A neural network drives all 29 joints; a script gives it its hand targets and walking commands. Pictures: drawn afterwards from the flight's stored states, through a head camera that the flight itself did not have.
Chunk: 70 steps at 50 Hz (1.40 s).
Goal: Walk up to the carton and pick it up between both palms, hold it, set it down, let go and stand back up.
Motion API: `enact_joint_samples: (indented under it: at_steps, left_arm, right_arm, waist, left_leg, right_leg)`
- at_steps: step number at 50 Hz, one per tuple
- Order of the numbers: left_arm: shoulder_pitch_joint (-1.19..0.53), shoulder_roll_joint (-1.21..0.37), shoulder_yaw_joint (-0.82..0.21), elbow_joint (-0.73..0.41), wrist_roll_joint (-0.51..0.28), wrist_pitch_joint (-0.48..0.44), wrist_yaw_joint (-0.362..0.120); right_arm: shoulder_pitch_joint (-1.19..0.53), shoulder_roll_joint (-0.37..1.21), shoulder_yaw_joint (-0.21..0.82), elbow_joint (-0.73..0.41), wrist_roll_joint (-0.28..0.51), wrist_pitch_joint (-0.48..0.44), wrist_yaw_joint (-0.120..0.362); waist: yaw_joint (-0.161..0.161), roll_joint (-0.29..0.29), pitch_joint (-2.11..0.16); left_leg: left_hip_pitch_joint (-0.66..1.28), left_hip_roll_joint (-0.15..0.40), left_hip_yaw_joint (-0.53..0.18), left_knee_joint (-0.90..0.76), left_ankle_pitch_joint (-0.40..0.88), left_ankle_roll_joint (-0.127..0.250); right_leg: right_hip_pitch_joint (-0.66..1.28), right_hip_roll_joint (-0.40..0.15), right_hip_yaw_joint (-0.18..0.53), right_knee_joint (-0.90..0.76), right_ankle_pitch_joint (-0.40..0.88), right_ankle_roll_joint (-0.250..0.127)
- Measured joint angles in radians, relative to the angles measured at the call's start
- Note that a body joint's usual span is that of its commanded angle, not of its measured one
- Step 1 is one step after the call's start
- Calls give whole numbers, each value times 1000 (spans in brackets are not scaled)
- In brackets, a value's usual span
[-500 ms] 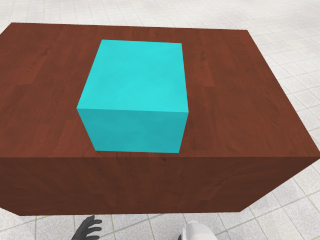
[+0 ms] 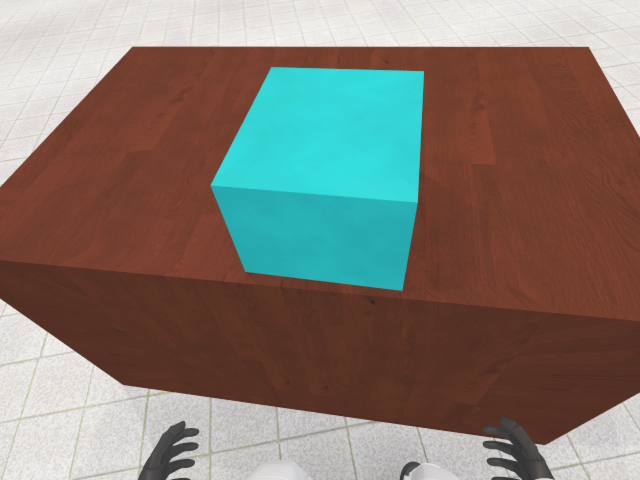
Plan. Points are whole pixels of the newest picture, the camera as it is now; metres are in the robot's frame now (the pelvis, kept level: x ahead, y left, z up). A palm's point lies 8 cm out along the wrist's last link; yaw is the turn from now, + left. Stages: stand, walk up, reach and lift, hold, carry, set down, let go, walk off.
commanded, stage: walk up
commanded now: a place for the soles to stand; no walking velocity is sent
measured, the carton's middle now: (333, 172) +0.54 +0.03 +0.05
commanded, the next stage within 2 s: none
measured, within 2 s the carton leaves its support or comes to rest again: neither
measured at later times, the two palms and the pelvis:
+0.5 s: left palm out of the picture +0.08 +0.27 -0.12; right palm out of the picture +0.00 -0.15 -0.08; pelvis -0.02 +0.07 +0.02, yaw -6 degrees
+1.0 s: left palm out of the picture +0.13 +0.24 -0.10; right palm out of the picture +0.07 -0.19 -0.11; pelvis +0.02 +0.04 +0.01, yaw -8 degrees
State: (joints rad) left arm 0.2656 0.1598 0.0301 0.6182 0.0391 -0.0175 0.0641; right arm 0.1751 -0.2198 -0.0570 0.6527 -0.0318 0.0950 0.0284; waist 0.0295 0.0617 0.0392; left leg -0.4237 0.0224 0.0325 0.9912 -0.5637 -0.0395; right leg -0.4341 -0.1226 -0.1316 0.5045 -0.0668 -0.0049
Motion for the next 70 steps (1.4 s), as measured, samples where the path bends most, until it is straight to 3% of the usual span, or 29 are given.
enact_joint_samples:
  at_steps: [2,4,6,8,10,15,20,25,32,35,37,39,41,45,49,53,56,70]
  left_arm:
    - [1,18,4,1,1,13,-8]
    - [3,38,9,5,-2,34,-19]
    - [7,58,15,32,-10,57,-31]
    - [36,62,18,54,-8,76,-35]
    - [48,63,16,65,-10,78,-36]
    - [42,57,10,106,3,55,-40]
    - [54,28,1,155,19,66,-38]
    - [35,-5,-6,161,28,68,-50]
    - [-47,-54,-16,109,20,34,-67]
    - [-72,-71,-20,75,19,8,-64]
    - [-86,-91,-21,67,31,-13,-54]
    - [-76,-100,-18,62,15,-22,-42]
    - [-50,-104,-12,65,0,-21,-29]
    - [16,-94,-1,95,-3,-12,-21]
    - [46,-63,19,122,-10,3,-28]
    - [38,-26,18,133,-21,26,-57]
    - [28,-1,11,140,-22,35,-72]
    - [21,-16,-17,179,-26,14,-76]
  right_arm:
    - [18,16,9,-4,6,-8,9]
    - [48,33,17,-7,10,-25,14]
    - [85,62,24,3,4,-40,9]
    - [139,79,30,8,7,-46,-11]
    - [180,87,23,15,11,-55,-36]
    - [226,98,27,12,9,-88,-43]
    - [241,117,29,6,-8,-120,-57]
    - [263,128,28,-1,-12,-137,-67]
    - [307,100,16,24,-9,-131,-54]
    - [326,82,18,44,-2,-118,-42]
    - [321,68,23,68,4,-107,-34]
    - [309,69,24,71,-5,-85,-33]
    - [288,70,23,60,-15,-73,-31]
    - [224,63,24,37,-16,-79,-28]
    - [176,70,30,27,-10,-92,-36]
    - [153,89,38,23,-16,-104,-51]
    - [150,114,51,33,-3,-112,-56]
    - [114,99,46,60,20,-125,-37]
  waist:
    - [3,-13,-11]
    - [-2,-27,-21]
    - [-10,-61,-23]
    - [-36,-54,-53]
    - [-54,-58,-60]
    - [-58,-96,-30]
    - [-66,-107,-31]
    - [-82,-94,-34]
    - [-96,-58,-29]
    - [-90,-56,-29]
    - [-75,-30,-21]
    - [-57,-31,-21]
    - [-42,-35,-20]
    - [-26,-32,-18]
    - [-21,-30,-23]
    - [-28,-38,-22]
    - [-16,-83,-22]
    - [-27,-68,-17]
  left_leg:
    - [59,9,20,-127,9,26]
    - [133,9,34,-286,113,55]
    - [136,-9,54,-287,182,75]
    - [129,2,50,-289,175,87]
    - [149,2,47,-354,210,92]
    - [192,-16,74,-489,283,106]
    - [231,-16,116,-554,306,117]
    - [267,-3,156,-579,300,115]
    - [274,12,198,-526,246,103]
    - [258,12,208,-460,198,89]
    - [226,33,177,-370,142,77]
    - [171,13,107,-244,7,64]
    - [110,-4,55,-134,-33,47]
    - [22,8,-6,-86,66,9]
    - [23,35,-16,-198,169,-15]
    - [106,30,5,-405,306,14]
    - [119,10,15,-412,306,42]
    - [170,-2,0,-497,337,43]
  right_leg:
    - [-14,-9,4,13,6,16]
    - [-40,-15,15,59,-32,35]
    - [-81,-9,71,171,-248,53]
    - [-131,49,121,330,-373,69]
    - [-154,92,160,440,-364,71]
    - [-155,146,211,553,-265,80]
    - [-72,174,225,478,-234,89]
    - [-22,159,182,374,-244,73]
    - [28,126,90,192,-262,19]
    - [103,123,72,40,-146,-17]
    - [110,142,60,42,-134,-37]
    - [114,141,60,55,-164,-50]
    - [135,134,64,27,-165,-56]
    - [175,131,65,-45,-130,-50]
    - [174,138,54,-28,-145,-49]
    - [142,137,28,66,-204,-38]
    - [153,119,42,62,-214,-20]
    - [214,114,29,-32,-174,-20]
